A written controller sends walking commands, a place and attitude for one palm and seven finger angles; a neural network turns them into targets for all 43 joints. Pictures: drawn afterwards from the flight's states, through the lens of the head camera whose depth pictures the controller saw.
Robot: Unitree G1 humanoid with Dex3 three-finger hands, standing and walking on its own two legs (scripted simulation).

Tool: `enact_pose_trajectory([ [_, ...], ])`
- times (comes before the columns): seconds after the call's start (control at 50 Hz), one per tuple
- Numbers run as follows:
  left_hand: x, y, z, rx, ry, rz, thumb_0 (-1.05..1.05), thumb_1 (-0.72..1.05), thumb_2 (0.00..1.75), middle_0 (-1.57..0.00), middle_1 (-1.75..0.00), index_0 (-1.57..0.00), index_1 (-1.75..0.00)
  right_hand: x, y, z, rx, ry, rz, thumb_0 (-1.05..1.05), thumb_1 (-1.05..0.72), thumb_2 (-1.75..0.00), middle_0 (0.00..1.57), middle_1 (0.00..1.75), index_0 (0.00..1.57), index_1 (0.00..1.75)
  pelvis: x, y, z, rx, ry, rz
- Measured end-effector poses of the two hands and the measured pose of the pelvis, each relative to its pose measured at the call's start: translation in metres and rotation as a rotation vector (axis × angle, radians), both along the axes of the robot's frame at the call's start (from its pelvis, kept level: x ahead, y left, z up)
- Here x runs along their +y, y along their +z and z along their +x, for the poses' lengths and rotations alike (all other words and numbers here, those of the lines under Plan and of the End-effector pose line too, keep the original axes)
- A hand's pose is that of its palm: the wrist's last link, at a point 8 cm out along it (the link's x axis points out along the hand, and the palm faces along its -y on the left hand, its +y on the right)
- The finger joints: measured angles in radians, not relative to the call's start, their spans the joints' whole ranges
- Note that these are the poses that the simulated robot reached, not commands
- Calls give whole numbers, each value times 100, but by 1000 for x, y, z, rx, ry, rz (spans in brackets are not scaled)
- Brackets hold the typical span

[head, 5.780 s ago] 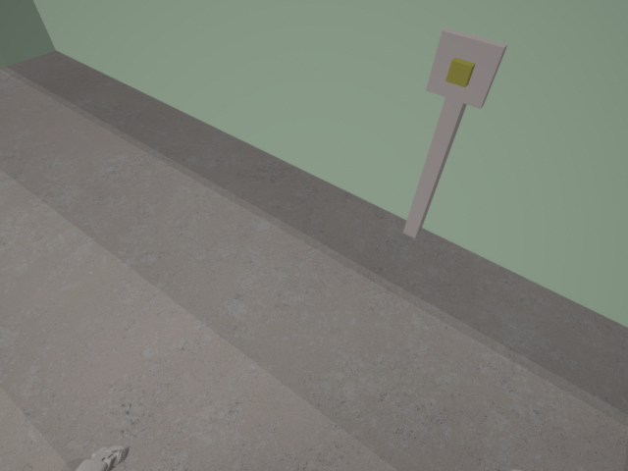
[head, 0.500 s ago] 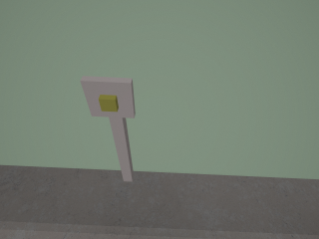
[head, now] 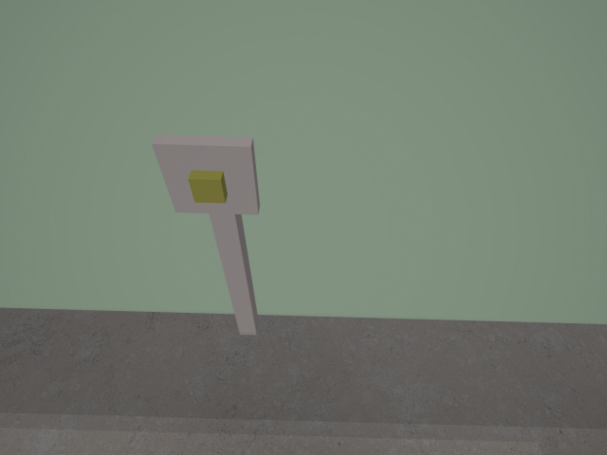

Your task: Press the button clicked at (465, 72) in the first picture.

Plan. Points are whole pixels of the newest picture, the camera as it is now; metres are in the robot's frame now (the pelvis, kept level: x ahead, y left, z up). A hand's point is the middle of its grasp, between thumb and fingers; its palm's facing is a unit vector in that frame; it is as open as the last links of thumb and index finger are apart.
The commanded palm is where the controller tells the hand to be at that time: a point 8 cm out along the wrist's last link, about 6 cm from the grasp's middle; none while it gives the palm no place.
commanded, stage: look again from close up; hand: left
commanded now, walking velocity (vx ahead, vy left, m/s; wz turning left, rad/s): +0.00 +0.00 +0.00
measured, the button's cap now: (209, 185) +0.59 +0.22 -0.02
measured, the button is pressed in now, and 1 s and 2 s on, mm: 0 0 0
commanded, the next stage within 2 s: shuffle to correct the standing spot in 0.46 s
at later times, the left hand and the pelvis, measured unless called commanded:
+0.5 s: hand out of the picture +0.05 +0.18 -0.17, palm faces +0.03 -0.97 -0.22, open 7.3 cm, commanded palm none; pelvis +0.04 +0.01 +0.00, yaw +1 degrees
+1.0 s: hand out of the picture +0.06 +0.17 -0.19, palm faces +0.06 -0.99 -0.16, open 7.4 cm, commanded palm none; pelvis +0.09 +0.01 -0.01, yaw +0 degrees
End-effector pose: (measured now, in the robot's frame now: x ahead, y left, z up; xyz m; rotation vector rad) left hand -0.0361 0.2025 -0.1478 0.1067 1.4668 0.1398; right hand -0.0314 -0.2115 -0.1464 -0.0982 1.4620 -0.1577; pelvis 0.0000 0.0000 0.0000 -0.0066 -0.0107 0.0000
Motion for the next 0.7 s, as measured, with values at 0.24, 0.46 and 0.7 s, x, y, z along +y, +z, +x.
enact_pose_trajectory([
  [0.24, 36, 13, 65, -151, -26, 78, 1, 92, 90, -20, -30, -20, -30, 21, -11, 42, -112, 34, 42, 2, -93, -90, 19, 30, 20, 30, 14, -2, 23, -6, 12, 13],
  [0.46, 33, 14, 83, -129, -31, 77, 1, 93, 90, -19, -30, -20, -30, 11, -6, 54, -77, 48, 28, 1, -92, -90, 19, 30, 20, 30, 9, 1, 35, -4, 10, 18],
  [0.7, 13, 3, 72, -67, -5, 29, 1, 92, 90, -20, -30, -20, -30, -6, -4, 71, -52, 63, -3, 1, -91, -90, 19, 30, 20, 30, 0, -1, 49, -8, 15, 12],
])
